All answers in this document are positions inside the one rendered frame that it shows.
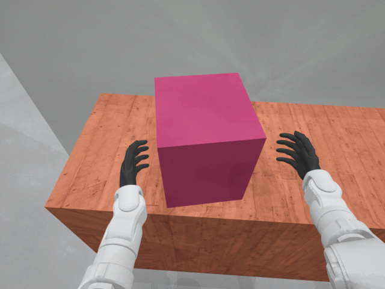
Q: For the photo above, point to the left robot forearm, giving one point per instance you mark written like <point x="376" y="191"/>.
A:
<point x="118" y="250"/>

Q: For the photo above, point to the right robot forearm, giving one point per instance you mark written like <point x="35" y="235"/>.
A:
<point x="329" y="212"/>

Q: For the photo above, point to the robot right hand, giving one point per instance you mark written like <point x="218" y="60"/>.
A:
<point x="305" y="158"/>

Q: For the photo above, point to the right robot upper arm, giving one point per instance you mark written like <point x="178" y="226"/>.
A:
<point x="358" y="264"/>

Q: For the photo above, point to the carton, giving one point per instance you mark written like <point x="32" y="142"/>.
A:
<point x="209" y="138"/>

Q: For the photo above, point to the robot left hand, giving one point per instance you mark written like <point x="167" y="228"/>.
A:
<point x="129" y="170"/>

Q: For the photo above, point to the pedestal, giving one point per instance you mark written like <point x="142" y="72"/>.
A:
<point x="269" y="233"/>

